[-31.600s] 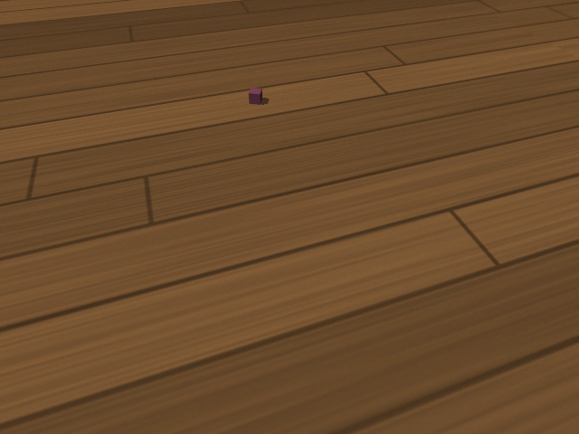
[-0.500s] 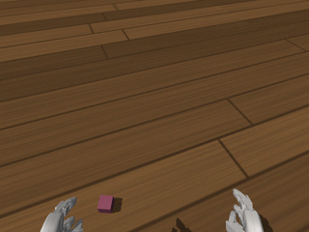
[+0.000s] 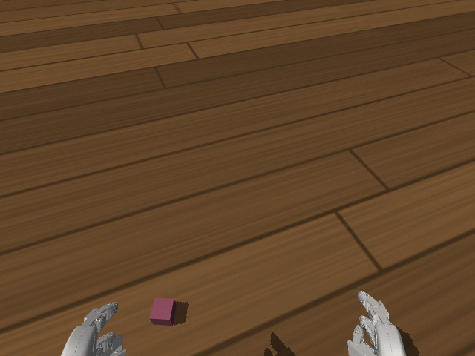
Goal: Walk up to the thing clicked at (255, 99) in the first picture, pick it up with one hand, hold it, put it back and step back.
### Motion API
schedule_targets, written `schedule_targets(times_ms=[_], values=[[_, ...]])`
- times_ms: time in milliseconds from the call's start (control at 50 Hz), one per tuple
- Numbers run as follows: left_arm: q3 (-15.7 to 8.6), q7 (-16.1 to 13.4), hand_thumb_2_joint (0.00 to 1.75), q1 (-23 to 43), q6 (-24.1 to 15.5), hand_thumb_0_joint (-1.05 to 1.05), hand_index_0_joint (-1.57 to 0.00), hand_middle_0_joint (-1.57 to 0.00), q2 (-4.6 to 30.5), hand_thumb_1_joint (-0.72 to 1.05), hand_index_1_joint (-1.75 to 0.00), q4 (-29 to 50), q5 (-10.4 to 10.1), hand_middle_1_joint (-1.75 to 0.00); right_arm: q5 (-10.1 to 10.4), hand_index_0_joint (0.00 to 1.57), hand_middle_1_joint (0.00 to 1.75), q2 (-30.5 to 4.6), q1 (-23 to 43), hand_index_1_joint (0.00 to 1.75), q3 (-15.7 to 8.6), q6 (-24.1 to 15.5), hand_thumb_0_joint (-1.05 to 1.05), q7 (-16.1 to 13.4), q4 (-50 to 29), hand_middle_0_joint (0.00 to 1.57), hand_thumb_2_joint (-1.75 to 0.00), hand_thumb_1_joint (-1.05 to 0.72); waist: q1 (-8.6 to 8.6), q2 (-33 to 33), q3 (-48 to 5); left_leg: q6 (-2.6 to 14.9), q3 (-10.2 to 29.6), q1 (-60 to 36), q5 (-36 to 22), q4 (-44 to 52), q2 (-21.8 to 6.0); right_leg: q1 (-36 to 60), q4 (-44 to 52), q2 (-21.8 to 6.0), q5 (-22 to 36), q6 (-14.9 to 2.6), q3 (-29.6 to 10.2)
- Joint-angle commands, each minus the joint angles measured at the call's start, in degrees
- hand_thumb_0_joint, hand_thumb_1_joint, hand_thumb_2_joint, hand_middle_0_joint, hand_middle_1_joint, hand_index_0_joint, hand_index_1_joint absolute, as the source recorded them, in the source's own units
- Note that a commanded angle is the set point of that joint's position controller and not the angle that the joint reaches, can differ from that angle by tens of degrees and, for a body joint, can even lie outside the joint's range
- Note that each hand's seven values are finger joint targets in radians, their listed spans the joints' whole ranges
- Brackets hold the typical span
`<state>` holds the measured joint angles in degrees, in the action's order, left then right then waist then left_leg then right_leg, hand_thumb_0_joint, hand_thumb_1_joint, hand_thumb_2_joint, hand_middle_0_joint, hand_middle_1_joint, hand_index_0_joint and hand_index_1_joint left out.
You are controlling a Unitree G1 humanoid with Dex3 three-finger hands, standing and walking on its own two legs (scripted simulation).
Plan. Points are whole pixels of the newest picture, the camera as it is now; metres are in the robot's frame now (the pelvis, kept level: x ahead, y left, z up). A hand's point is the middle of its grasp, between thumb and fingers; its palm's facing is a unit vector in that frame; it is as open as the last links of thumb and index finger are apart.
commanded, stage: home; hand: left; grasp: from above
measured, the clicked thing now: (163, 311) +0.42 +0.25 -0.68
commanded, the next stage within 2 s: stand in 0.46 s
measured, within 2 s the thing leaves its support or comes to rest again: neither
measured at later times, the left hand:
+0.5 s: hand (121, 352) +0.17 +0.18 -0.05, palm faces +0.04 -0.98 -0.21, open 7.4 cm
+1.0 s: hand out of the picture +0.07 +0.24 -0.11, palm faces +0.04 -0.95 -0.32, open 7.4 cm
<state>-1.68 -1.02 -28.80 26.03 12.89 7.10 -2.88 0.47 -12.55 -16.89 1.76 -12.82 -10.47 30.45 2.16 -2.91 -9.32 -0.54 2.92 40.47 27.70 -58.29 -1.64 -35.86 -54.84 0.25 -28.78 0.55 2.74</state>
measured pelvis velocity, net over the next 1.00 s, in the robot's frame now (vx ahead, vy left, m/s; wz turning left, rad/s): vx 0.00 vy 0.01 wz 0.00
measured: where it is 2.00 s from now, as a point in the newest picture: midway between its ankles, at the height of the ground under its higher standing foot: outside the picture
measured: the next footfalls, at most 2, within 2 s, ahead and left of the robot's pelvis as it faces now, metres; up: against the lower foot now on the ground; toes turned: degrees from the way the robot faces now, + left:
none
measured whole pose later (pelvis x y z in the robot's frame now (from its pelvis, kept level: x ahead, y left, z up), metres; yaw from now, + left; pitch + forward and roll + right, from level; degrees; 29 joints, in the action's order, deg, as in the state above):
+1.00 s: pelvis +0.00 +0.01 +0.05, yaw +0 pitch -2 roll +0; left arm -2.8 -2.1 -12.0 2.1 15.8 -53.1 2.2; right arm -2.7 -15.8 -11.0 -2.6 -1.0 -1.4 56.8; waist -1.1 0.2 2.7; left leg 1.0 0.4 14.6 16.8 -33.4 1.0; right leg -11.6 -32.4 -2.5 -18.8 1.9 0.7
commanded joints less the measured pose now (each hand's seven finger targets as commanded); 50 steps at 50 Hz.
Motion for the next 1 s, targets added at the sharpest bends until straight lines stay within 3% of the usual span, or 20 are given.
schedule_targets(times_ms=[0,160,220,240,320,360,520,540,560,580,600,620,660,720,780,860,960,980], values=[[-3.51,-0.5,0.9,1.47,-3.2,0.0,-0.2,-0.2,6.08,0.9,-0.3,11.42,0.13,-0.3,-0.05,0.2,0.3,-7.13,3.88,0.3,-2.9,-3.45,0.0,-0.59,-9.33,0.2,-0.9,-0.9,0.28,0.26,-4.72,1.34,-0.85,-7.59,-13.2,8.86,1.17,0.95,9.27,1.11,13.31,-0.51,0.58],[-3.41,-0.37,0.9,1.49,-3.22,0.0,-0.2,-0.2,5.95,0.9,-0.3,11.51,-0.06,-0.3,0.05,0.2,0.3,-7.15,4.49,0.3,-2.79,-3.44,0.0,-0.41,-9.55,0.2,-0.9,-0.9,0.02,-0.19,-3.02,1.25,-0.37,-6.81,-11.13,9.85,1.03,0.4,9.42,1.27,11.16,-0.6,1.02],[-3.83,-0.4,0.9,0.96,-3.28,0.0,-0.2,-0.2,6.51,0.9,-0.3,10.56,-0.05,-0.3,0.04,0.2,0.3,-7.41,4.14,0.3,-3.05,-3.27,0.0,-0.4,-9.31,0.2,-0.9,-0.9,0.15,0.74,-4.21,1.41,-0.46,-7.01,-12.29,9.24,1.11,0.74,9.36,1.24,12.3,-0.45,0.79],[-2.96,-0.38,0.9,2.09,-3.44,0.0,-0.2,-0.2,5.94,0.9,-0.3,12.2,-0.05,-0.3,0.06,0.2,0.3,-7.01,4.59,0.3,-2.76,-3.31,0.0,-0.38,-9.65,0.2,-0.9,-0.9,0.2,0.37,-3.73,1.32,-0.56,-6.85,-12.58,9.19,1.15,0.75,9.38,1.23,12.67,-0.48,0.88],[-4.03,-0.49,0.9,0.48,-3.37,0.0,-0.2,-0.2,6.76,0.9,-0.3,11.02,-0.01,-0.3,0.04,0.2,0.3,-7.42,3.74,0.3,-3.17,-3.08,0.0,-0.47,-9.24,0.2,-0.9,-0.9,0.36,0.46,-5.27,1.42,-0.6,-7.69,-14.36,8.63,1.16,1.3,8.98,1.17,14.57,-0.42,0.59],[-3.05,-0.45,0.9,0.55,-3.37,0.0,-0.2,-0.2,5.8,0.9,-0.3,11.38,0.16,-0.3,0.02,0.2,0.3,-7.24,3.7,0.3,-3.1,-3.09,0.0,-0.32,-9.4,0.2,-0.9,-0.9,0.26,-0.09,-5.11,1.18,-0.4,-8.2,-15.08,8.94,0.97,1.02,8.43,1.3,14.73,-0.67,0.88],[-3.7,-0.44,0.9,0.78,-3.45,0.0,-0.2,-0.2,6.24,0.9,-0.3,10.04,-0.24,-0.3,0.01,0.2,0.3,-7.76,3.92,0.3,-3.39,-3.05,0.0,-0.32,-9.07,0.2,-0.9,-0.9,0.45,0.67,-4.01,1.23,0.11,-7.6,-13.09,9.51,0.83,0.65,8.7,1.47,12.81,-0.62,1.13],[-3.06,-2.74,0.9,17.78,-15.16,0.0,-0.2,-0.2,11.04,0.9,-0.3,-10.07,6.93,-0.3,-7.08,0.2,0.3,-13.28,7.96,0.3,-5.15,3.15,0.0,3.1,4.51,0.2,-0.9,-0.9,-4.58,5.1,9.8,3.88,1.31,-5.1,-21.69,13.76,-0.19,12.42,12.86,-4.04,13.21,-2.81,-3.78],[-4.34,-2.37,0.9,13.18,-18.98,0.0,-0.2,-0.2,11.68,0.9,-0.3,-18.67,7.13,-0.3,-6.83,0.2,0.3,-13.18,8.2,0.3,-5.99,5.06,0.0,4.54,5.01,0.2,-0.9,-0.9,-3.87,7.67,3.6,4.73,-0.26,-11.28,-23.68,13.18,0.06,13.24,13.57,-4.86,15.74,-4.87,-7.48],[-4.23,-2.07,0.9,12.48,-20.82,0.0,-0.2,-0.2,12.12,0.9,-0.3,-20.61,6.63,-0.3,-7.08,0.2,0.3,-13.45,7.83,0.3,-6.28,6.03,0.0,5.4,3.49,0.2,-0.9,-0.9,-2.79,6.8,3.03,4.82,0.39,-14.43,-23.22,13.24,0.09,10.39,14.95,-4.51,16.35,-5.66,-9.32],[-3.46,-2.01,0.9,11.94,-22.24,0.0,-0.2,-0.2,12.88,0.9,-0.3,-23.69,6.99,-0.3,-6.28,0.2,0.3,-13.57,7.92,0.3,-6.25,6.42,0.0,6.34,4.76,0.2,-0.9,-0.9,-3.32,4.62,1.54,4.81,1.47,-16.54,-26.35,13.92,-0.11,14.66,13.88,-4.64,22.23,-5.07,-8.28],[-3.48,-1.87,0.9,13.82,-23.02,0.0,-0.2,-0.2,12.52,0.9,-0.3,-26.22,6.8,-0.3,-4.69,0.2,0.3,-12.2,6.81,0.3,-6.02,6.57,0.0,7.36,7.04,0.2,-0.9,-0.9,-3.04,3.71,-0.47,4.25,0.63,-17.85,-27.85,15.05,-0.01,17.58,13.2,-5.75,25.95,-4.73,-8.75],[-3.78,-1.66,0.9,16.31,-23.19,0.0,-0.2,-0.2,11.85,0.9,-0.3,-31.57,5.63,-0.3,-3.34,0.2,0.3,-11.8,7.93,0.3,-6.12,7.18,0.0,8.56,9.14,0.2,-0.9,-0.9,-3.64,4.76,-0.06,4.34,0.68,-20.72,-26.41,17.11,0.24,17.05,15.32,-5.06,23.02,-3.5,-7.22],[-3.8,-1.9,0.9,18.75,-24.48,0.0,-0.2,-0.2,11.92,0.9,-0.3,-38.58,5.73,-0.3,-3.15,0.2,0.3,-10.96,8.73,0.3,-6.34,8.44,0.0,9.2,12.24,0.2,-0.9,-0.9,-3.36,6.98,2.52,4.12,1.11,-22.54,-22.89,19.41,0.28,17.28,19.92,-6.28,20.01,-2.94,-8.23],[-3.85,-1.84,0.9,20.16,-25.49,0.0,-0.2,-0.2,11.95,0.9,-0.3,-44.09,5.56,-0.3,-3.5,0.2,0.3,-11.35,8.89,0.3,-6.44,9.38,0.0,9.23,15.08,0.2,-0.9,-0.9,-3.11,4.48,6.01,4.22,2.07,-23.38,-17.99,24.17,-0.09,17.45,23.49,-6.23,15.33,-2.51,-8.02],[-3.54,-1.67,0.9,19.48,-26.05,0.0,-0.2,-0.2,11.33,0.9,-0.3,-50.83,5.21,-0.3,-3.33,0.2,0.3,-12.24,9.34,0.3,-6.46,9.75,0.0,9.0,18.64,0.2,-0.9,-0.9,-3.62,2.06,7.82,3.91,4.4,-25.17,-18.37,30.31,-1.92,21.29,26.32,-5.19,16.5,-1.96,-6.03],[-3.24,-1.79,0.9,19.5,-26.54,0.0,-0.2,-0.2,12.17,0.9,-0.3,-57.44,4.69,-0.3,-2.74,0.2,0.3,-13.08,8.8,0.3,-6.38,10.07,0.0,8.34,23.08,0.2,-0.9,-0.9,-3.25,2.27,6.2,3.14,4.01,-32.09,-30.37,32.68,-2.86,26.43,29.28,-6.1,25.17,-1.72,-5.56],[-3.02,-1.77,0.9,19.41,-26.47,0.0,-0.2,-0.2,11.97,0.9,-0.3,-58.45,4.43,-0.3,-2.63,0.2,0.3,-13.69,8.2,0.3,-6.32,10.17,0.0,8.22,24.02,0.2,-0.9,-0.9,-3.04,1.01,6.58,3.08,4.24,-32.07,-30.44,34.11,-3.23,27.46,29.77,-5.87,24.54,-1.38,-5.17]])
